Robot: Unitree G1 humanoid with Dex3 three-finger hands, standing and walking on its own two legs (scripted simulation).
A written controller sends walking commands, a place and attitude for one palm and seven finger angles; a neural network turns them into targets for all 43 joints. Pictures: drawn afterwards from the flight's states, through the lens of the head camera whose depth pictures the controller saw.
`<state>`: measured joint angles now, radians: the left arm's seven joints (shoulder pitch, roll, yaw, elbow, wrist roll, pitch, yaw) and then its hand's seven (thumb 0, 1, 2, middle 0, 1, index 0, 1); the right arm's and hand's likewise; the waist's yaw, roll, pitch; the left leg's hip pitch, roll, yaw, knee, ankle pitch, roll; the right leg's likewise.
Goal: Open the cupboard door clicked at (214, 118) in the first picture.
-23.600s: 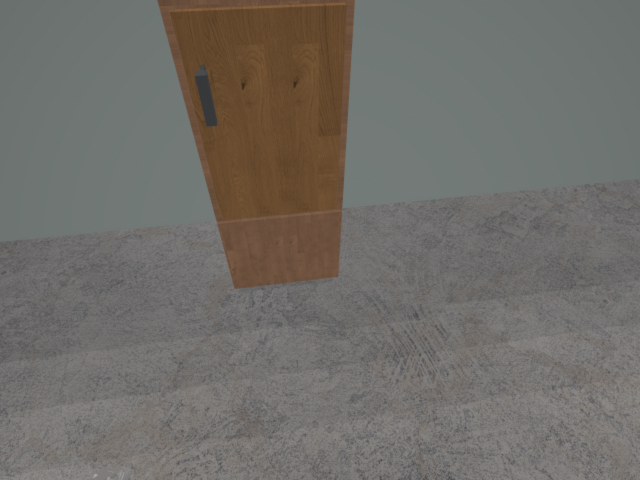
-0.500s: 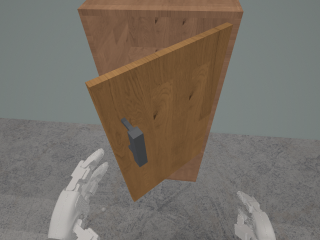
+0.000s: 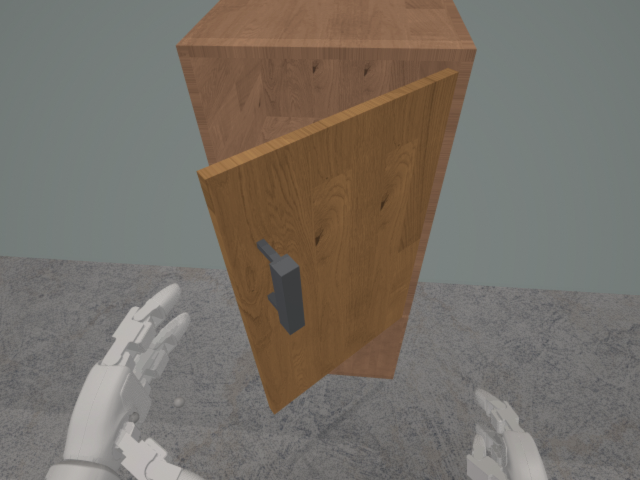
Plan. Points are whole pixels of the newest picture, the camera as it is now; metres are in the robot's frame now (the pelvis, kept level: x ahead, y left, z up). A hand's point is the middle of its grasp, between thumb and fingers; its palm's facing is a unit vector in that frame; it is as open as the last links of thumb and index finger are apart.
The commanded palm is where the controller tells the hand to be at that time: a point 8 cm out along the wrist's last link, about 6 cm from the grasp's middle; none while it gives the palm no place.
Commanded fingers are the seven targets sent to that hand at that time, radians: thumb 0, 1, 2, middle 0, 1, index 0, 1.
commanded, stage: draw the hand back to the body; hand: left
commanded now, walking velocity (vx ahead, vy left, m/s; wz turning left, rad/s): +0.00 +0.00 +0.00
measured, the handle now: (279, 286) +0.33 +0.08 +0.09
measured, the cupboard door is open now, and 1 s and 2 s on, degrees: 43 43 43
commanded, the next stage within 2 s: step back with the hand held close in 1.26 s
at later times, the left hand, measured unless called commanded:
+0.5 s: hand (91, 361) +0.20 +0.23 +0.15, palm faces +0.28 -0.89 -0.36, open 13.7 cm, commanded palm +0.15 +0.27 +0.18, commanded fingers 0.00 0.27 0.63 -0.18 -0.30 -0.18 -0.30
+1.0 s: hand (21, 309) +0.21 +0.27 +0.20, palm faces +0.46 -0.79 -0.40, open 8.0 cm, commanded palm +0.16 +0.31 +0.22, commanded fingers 0.00 0.90 0.90 -0.20 -0.30 -0.20 -0.30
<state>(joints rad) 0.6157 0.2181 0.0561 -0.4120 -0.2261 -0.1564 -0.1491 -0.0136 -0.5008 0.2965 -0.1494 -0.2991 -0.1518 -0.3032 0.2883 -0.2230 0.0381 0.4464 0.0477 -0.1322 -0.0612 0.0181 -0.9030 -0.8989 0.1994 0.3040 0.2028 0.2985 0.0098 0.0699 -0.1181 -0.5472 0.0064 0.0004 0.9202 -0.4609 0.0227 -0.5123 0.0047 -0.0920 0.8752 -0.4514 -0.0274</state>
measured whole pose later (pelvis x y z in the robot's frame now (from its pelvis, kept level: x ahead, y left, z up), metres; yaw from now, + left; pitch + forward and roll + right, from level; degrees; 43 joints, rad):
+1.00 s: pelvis +0.02 +0.01 +0.05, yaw -1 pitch -4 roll -1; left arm 0.47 0.35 0.35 -0.39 -0.07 -0.05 0.12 0.01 0.77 0.84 -0.20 -0.30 -0.20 -0.30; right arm 0.19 -0.23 0.03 0.63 0.00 -0.08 -0.07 0.02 -0.90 -0.90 0.20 0.30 0.20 0.30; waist 0.07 0.06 0.02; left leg -0.08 -0.01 0.03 0.42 -0.26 0.03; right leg -0.06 0.00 -0.06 0.38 -0.25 -0.01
